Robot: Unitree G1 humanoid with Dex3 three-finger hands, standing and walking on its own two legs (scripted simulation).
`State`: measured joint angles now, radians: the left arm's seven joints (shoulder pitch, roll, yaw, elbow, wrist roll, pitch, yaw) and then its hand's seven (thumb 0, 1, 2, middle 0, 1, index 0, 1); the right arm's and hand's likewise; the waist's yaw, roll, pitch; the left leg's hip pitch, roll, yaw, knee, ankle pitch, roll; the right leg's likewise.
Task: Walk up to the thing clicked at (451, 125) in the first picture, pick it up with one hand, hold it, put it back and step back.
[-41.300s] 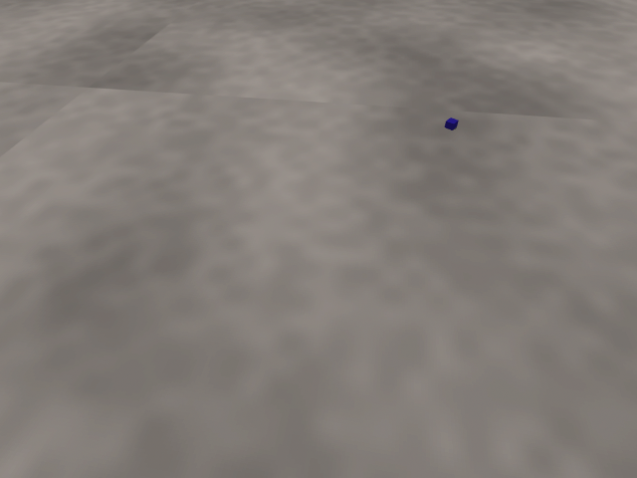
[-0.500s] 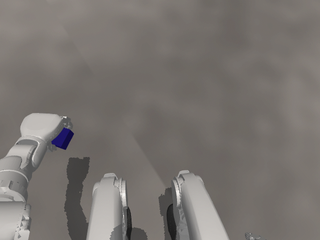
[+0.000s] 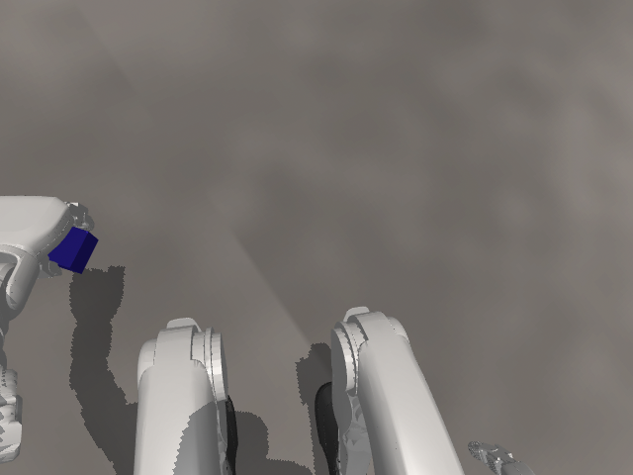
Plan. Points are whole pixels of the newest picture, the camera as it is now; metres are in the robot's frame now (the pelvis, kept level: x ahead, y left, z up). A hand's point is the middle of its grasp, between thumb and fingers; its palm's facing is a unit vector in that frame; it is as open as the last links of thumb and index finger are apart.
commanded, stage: crouch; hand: left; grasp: from above
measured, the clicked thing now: (64, 246) +0.42 +0.32 -0.21
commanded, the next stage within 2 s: lower in 0.36 s
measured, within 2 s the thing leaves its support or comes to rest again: rests again in 1.94 s
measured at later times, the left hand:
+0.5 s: hand (51, 253) +0.41 +0.34 -0.21, palm faces -0.48 -0.03 -0.88, open 7.6 cm
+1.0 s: hand (66, 258) +0.42 +0.34 -0.26, palm faces -0.47 -0.06 -0.88, open 7.7 cm
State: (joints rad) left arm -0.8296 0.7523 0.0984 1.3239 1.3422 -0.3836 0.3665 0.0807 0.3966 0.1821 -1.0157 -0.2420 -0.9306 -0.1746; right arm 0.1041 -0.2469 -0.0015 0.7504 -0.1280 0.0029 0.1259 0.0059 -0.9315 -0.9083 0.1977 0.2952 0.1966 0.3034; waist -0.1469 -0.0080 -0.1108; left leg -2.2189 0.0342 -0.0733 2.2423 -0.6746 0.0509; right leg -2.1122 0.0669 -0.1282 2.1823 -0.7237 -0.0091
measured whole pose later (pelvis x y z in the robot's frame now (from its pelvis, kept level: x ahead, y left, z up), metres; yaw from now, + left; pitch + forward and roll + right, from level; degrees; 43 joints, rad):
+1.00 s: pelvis +0.00 +0.00 -0.08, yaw -5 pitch +31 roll -11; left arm -0.90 0.96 0.18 1.52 1.41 -0.45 0.48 0.04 0.39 0.22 -1.00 -0.27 -0.89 -0.21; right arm 0.05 -0.26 0.13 0.75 -0.20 -0.02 0.14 0.00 -0.94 -0.91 0.20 0.30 0.20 0.30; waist -0.21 -0.09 0.02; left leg -2.38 0.05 -0.16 2.51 -0.69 0.04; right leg -2.25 0.09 -0.22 2.40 -0.72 -0.02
